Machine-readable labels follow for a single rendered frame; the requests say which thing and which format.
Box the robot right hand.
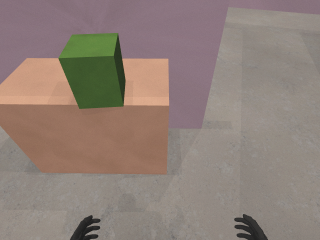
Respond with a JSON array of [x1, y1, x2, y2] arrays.
[[234, 214, 268, 240]]

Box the pedestal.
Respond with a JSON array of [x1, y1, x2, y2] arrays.
[[0, 58, 169, 175]]

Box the carton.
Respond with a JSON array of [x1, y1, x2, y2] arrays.
[[58, 33, 126, 109]]

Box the robot left hand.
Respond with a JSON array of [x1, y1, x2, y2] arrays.
[[70, 215, 101, 240]]

